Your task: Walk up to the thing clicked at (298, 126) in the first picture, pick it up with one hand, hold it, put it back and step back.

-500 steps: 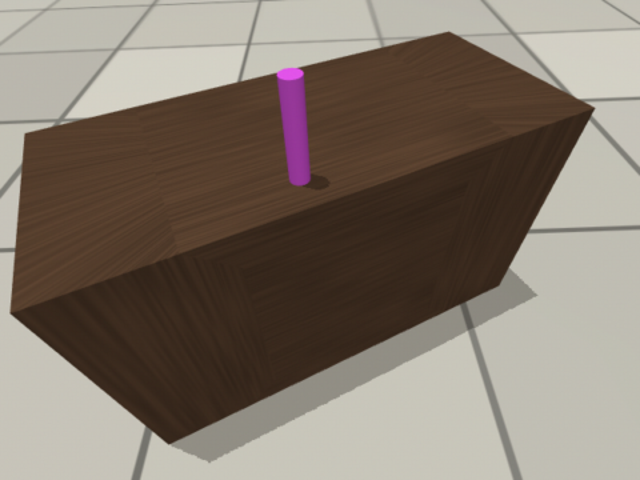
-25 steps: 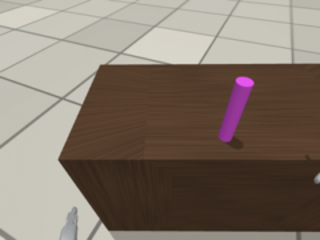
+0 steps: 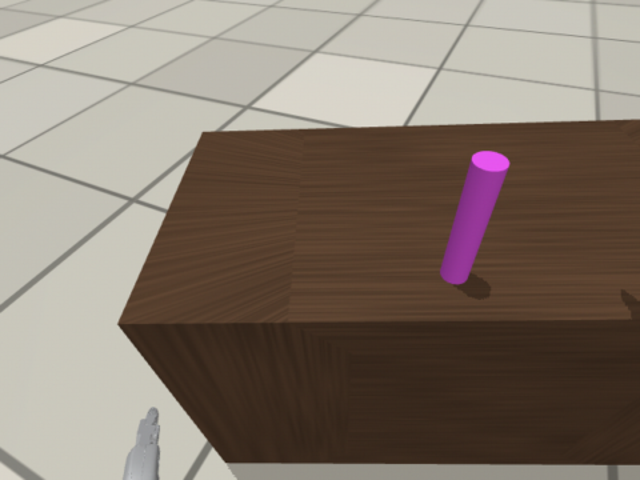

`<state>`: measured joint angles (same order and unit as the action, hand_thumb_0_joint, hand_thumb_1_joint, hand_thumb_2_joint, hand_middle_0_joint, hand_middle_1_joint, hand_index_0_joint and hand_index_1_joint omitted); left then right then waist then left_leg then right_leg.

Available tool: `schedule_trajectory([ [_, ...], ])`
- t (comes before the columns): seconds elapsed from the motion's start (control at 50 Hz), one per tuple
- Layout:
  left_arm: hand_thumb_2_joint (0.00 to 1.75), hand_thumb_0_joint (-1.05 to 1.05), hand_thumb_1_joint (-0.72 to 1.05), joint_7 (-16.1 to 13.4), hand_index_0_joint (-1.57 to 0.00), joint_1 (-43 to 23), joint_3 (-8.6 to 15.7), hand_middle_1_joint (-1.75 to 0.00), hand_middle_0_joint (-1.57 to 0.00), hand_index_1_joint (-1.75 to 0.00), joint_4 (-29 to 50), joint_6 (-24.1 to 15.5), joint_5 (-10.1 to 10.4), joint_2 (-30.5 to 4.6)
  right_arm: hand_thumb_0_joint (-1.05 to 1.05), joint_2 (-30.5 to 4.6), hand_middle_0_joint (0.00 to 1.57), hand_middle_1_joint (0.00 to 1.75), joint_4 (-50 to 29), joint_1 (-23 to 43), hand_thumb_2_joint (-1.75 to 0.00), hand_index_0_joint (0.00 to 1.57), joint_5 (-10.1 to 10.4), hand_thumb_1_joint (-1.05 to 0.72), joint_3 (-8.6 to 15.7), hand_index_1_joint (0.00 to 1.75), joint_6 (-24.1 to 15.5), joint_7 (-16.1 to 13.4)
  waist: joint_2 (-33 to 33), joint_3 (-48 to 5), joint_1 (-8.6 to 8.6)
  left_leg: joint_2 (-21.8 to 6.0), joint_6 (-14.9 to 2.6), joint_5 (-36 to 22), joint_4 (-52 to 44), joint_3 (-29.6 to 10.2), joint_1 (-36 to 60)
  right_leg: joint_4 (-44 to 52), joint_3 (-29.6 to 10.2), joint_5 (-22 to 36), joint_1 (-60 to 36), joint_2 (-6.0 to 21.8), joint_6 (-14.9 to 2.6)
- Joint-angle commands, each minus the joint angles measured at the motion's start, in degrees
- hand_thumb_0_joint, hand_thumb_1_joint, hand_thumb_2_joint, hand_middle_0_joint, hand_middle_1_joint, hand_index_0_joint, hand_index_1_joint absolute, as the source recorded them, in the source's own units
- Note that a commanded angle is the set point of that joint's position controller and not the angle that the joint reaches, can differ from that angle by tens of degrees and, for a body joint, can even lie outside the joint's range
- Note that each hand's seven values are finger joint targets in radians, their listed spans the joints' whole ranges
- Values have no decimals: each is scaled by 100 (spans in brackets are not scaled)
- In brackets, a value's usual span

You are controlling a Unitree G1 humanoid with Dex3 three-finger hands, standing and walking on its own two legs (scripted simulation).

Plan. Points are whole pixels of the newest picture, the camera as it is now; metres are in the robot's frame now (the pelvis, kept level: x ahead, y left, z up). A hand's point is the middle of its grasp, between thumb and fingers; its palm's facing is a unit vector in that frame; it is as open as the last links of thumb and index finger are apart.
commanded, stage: go down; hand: right
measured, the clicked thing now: (469, 225) +0.44 -0.18 +0.09
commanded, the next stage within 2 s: approach in 1.44 s
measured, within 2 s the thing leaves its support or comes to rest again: neither
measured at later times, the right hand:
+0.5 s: hand out of the picture +0.34 -0.36 +0.16, palm faces +0.14 +0.99 -0.01, open 17.6 cm
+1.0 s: hand out of the picture +0.37 -0.38 +0.16, palm faces +0.13 +0.99 +0.00, open 17.6 cm
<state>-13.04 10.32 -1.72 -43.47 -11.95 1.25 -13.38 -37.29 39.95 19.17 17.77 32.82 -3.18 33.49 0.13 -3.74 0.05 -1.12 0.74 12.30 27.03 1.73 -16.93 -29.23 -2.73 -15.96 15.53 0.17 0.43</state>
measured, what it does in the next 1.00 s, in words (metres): stands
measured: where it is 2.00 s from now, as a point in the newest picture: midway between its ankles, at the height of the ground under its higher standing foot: outside the picture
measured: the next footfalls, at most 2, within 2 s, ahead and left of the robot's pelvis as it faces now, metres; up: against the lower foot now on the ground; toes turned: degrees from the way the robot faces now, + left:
none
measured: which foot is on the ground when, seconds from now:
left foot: down 0.00-1.00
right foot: down 0.00-1.00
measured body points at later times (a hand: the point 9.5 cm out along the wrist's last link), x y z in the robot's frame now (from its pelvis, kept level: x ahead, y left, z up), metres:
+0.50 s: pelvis +0.00 +0.00 -0.01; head +0.02 -0.01 +0.44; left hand +0.15 +0.27 -0.08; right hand +0.33 -0.42 +0.16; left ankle +0.02 +0.13 -0.74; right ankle -0.01 -0.12 -0.74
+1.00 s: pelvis +0.00 -0.01 -0.01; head +0.03 -0.02 +0.44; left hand +0.15 +0.26 -0.08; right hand +0.35 -0.43 +0.16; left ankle +0.02 +0.13 -0.74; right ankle -0.01 -0.13 -0.74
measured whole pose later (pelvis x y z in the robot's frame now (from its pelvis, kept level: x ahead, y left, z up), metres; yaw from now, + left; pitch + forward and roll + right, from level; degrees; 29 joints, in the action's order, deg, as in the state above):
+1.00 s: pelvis +0.00 -0.01 -0.01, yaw +1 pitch +9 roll +2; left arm -13.4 12.2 -3.2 -39.0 -13.0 0.5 -15.0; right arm -48.7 58.7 32.3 14.1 35.2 -4.4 37.1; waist 0.0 -6.1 3.6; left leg -0.3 1.1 14.3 32.8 1.3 -27.1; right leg -37.6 -2.4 -19.6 26.6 0.8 0.1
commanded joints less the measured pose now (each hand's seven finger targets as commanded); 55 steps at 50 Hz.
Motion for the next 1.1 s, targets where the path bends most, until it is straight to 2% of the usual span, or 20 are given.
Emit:
schedule_trajectory([
  [0.0,4,0,-54,-96,-5,-199,559,-5,-5,-5,698,-280,4,-1194,0,-2145,5,5,-639,1974,-4,5,102,53,237,5,-176,188,-819,-841,222,148,-178,-773,-227,77,153,444,48,1057,-216,-27,-104],
  [0.08,4,0,-54,-45,-5,-359,177,-5,-5,-4,928,-346,-11,-830,0,-2508,4,5,-635,2371,-5,5,164,55,582,5,-312,214,-566,-1187,61,122,-143,-980,-120,59,364,238,35,1249,-74,-54,-137],
  [0.14,5,0,-54,-73,-5,-520,323,-5,-5,-4,991,-371,-26,-1022,0,-2496,5,5,-252,2291,-4,5,148,54,553,5,-399,226,-375,-1364,83,102,-118,-982,-54,1,401,154,35,1156,1,-88,-168],
  [0.2,5,0,-54,-107,-5,-593,312,-5,-5,-5,866,-361,-45,-1091,0,-2707,5,5,-302,2542,-4,5,63,55,558,5,-487,200,-695,-1697,-18,82,-155,-1009,52,-30,373,86,48,1279,-41,-111,-145],
  [0.22,4,0,-54,-126,-5,-705,281,-5,-5,-4,971,-365,-39,-1116,0,-2973,5,5,-278,2617,-4,5,55,57,723,5,-522,181,-702,-1698,-45,89,-166,-1014,62,-24,366,34,46,1328,-19,-96,-132],
  [0.24,5,0,-54,-146,-5,-640,391,-5,-5,-4,959,-354,-49,-1208,0,-2925,5,5,-261,2685,-4,5,41,56,650,5,-532,179,-784,-1882,46,113,-185,-1047,106,-4,338,33,22,1456,-129,-65,-111],
  [0.34,5,0,-54,-143,-5,-465,56,-5,-5,-4,912,-318,-35,-858,0,-2928,5,4,54,2634,-3,5,-47,55,615,4,-542,168,-769,-1606,40,111,-176,-884,74,-20,288,26,73,1191,151,-88,-136],
  [0.38,5,0,-55,-160,-5,-271,136,-5,-5,-5,850,-316,-42,-938,0,-3022,5,5,112,2689,-3,5,-50,57,601,5,-546,190,-813,-1392,134,139,-174,-760,44,-9,165,64,70,976,194,-63,-134],
  [0.46,5,0,-55,-142,-5,-114,209,-5,-5,-5,968,-328,-48,-1032,0,-2924,5,5,408,2531,-4,5,-73,57,466,5,-453,300,-813,-1420,223,157,-171,-1087,121,18,53,-48,60,1473,142,-64,-120],
  [0.54,5,0,-55,-143,-5,-157,378,-5,-5,-5,942,-385,-41,-1173,0,-2922,5,5,311,2957,-4,5,-9,58,425,5,-478,375,-756,-1335,370,143,-164,-885,110,-12,-177,-62,50,1065,148,-63,-152],
  [0.64,5,0,-54,-131,-5,-340,178,-5,-5,-4,1093,-447,-40,-1026,0,-3180,5,5,161,3220,-4,5,-74,60,512,5,-619,335,-676,-1651,274,105,-147,-828,234,-55,-101,-184,54,928,244,-95,-175],
  [0.7,5,0,-54,-158,-5,-371,322,-5,-5,-4,1144,-450,-46,-1168,0,-3373,5,5,207,3253,-5,5,-56,58,657,5,-656,313,-788,-2000,231,126,-164,-1080,355,-13,-66,-321,11,1385,82,-65,-125],
  [0.72,5,0,-55,-160,-5,-255,299,-5,-5,-5,1029,-426,-54,-1173,0,-3469,5,5,234,3263,-5,5,-66,59,689,5,-641,315,-922,-2033,228,138,-181,-1091,380,-6,-130,-333,4,1534,58,-54,-98],
  [0.74,5,0,-55,-148,-5,-181,192,-5,-5,-5,902,-402,-49,-1036,0,-3256,4,5,499,3142,-5,5,-92,59,538,5,-575,348,-1063,-1927,224,154,-202,-1069,394,-2,-282,-368,1,1746,-4,-31,-63],
  [0.78,5,0,-55,-160,-5,-246,305,-5,-5,-5,1103,-405,-61,-1196,0,-3472,5,5,387,3249,-5,5,-119,56,640,5,-564,325,-1192,-2013,208,192,-229,-975,410,44,-331,-385,-49,1984,-103,35,-9],
  [0.8,5,0,-55,-139,-5,-271,197,-5,-5,-5,1033,-381,-62,-1064,0,-3467,5,5,408,3242,-5,5,-165,56,613,5,-533,309,-1253,-1938,165,173,-230,-987,378,10,-296,-399,-8,1898,9,6,-21],
  [0.88,5,0,-55,-98,-5,-319,128,-5,-4,-5,1305,-386,-52,-1022,0,-3413,5,5,614,3158,-4,5,-159,55,619,5,-440,339,-1052,-1742,181,191,-233,-865,367,41,-172,-325,-6,1567,344,19,-41],
  [1.0,5,0,-55,-88,-5,-182,281,-5,-5,-5,1416,-412,-53,-1148,0,-3164,5,5,741,3173,-5,5,-158,55,436,5,-459,390,-787,-1822,311,193,-218,-933,411,8,-270,-396,10,1472,304,14,-76],
  [1.04,6,0,-56,-88,-5,-139,225,-5,-5,-5,1347,-432,-57,-1142,0,-3367,4,5,507,3509,-5,5,-148,59,463,5,-525,382,-1025,-1859,330,210,-228,-868,462,34,-439,-427,-34,1674,156,56,-30],
  [1.08,6,0,-55,-103,-5,-3,402,-5,-5,-5,1401,-433,-54,-1283,0,-3491,4,5,400,3574,-5,5,-161,59,554,5,-546,332,-1014,-2146,348,206,-225,-1016,487,22,-429,-512,-29,1905,-64,35,-38],
])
